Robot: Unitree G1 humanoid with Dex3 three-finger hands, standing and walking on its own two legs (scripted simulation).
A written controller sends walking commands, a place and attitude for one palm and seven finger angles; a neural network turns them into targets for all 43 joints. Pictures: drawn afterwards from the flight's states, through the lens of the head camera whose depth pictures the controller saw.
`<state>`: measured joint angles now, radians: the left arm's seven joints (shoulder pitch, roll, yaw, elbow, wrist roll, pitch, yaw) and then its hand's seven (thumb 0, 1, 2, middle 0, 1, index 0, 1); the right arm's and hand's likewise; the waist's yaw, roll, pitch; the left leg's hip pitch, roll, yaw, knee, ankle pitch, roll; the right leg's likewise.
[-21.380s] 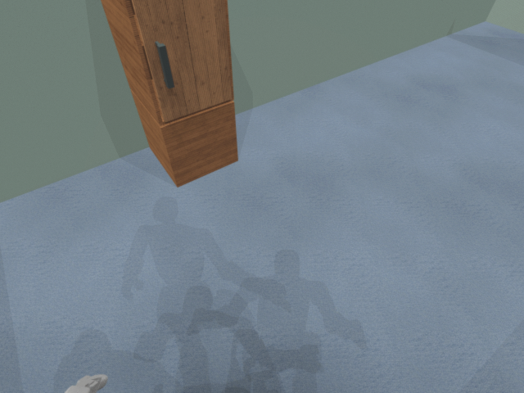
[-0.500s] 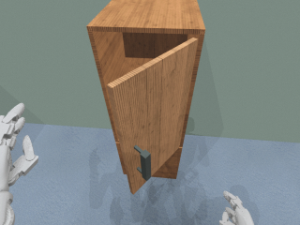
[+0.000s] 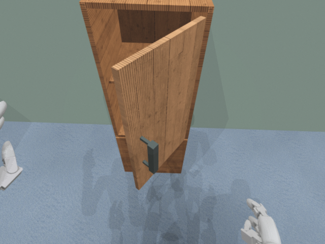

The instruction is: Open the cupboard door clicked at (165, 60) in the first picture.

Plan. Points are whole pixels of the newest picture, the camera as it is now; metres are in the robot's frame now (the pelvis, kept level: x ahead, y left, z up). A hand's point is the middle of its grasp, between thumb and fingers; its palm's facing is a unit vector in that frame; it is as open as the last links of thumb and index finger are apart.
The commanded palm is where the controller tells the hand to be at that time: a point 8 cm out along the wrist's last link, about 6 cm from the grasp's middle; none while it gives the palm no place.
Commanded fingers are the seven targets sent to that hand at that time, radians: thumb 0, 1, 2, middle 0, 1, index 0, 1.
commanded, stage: step back with the hand held close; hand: left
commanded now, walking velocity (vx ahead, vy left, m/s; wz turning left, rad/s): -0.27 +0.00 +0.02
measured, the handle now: (148, 155) +0.40 +0.07 -0.09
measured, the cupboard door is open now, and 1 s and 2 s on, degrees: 53 53 53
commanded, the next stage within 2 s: stop stepping back and stand still in 0.80 s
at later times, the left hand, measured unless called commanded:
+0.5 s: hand (9, 204) +0.15 +0.25 +0.17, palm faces +0.44 -0.75 -0.48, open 7.4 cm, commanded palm +0.07 +0.29 +0.18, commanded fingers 0.00 0.90 0.90 -0.20 -0.30 -0.20 -0.30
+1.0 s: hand out of the picture +0.08 +0.22 +0.16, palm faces +0.29 -0.82 -0.50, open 7.4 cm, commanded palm +0.01 +0.27 +0.18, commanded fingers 0.00 0.90 0.90 -0.20 -0.30 -0.20 -0.30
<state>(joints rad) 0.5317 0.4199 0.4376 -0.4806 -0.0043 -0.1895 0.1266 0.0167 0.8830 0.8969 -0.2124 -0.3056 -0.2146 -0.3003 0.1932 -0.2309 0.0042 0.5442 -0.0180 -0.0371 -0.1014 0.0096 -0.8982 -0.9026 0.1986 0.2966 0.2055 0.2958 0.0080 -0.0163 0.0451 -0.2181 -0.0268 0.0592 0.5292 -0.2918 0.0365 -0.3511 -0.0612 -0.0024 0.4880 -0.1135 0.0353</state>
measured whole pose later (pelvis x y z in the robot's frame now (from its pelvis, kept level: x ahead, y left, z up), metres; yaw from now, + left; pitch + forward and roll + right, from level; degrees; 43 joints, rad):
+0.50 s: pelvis -0.06 -0.01 -0.01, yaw +2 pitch +0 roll -1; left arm 0.51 0.42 0.45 -0.52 0.00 -0.25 0.16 0.02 0.88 0.90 -0.21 -0.31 -0.21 -0.30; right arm 0.23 -0.22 -0.02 0.62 -0.01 -0.08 -0.08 0.01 -0.90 -0.90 0.20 0.30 0.21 0.30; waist -0.03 -0.03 0.04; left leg -0.41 -0.01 0.00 0.70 -0.36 0.01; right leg -0.44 0.01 0.03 0.57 -0.13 0.01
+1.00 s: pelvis -0.15 -0.02 +0.00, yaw -2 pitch +4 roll -1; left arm 0.55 0.48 0.41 -0.53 -0.03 -0.20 0.12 0.02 0.88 0.90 -0.21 -0.31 -0.21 -0.30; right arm 0.14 -0.18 0.04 0.61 0.00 -0.07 -0.07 0.01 -0.90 -0.90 0.20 0.30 0.21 0.30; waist -0.03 -0.04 -0.03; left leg -0.38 0.00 0.05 0.53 -0.17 0.02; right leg -0.20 0.07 0.03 0.45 -0.31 -0.03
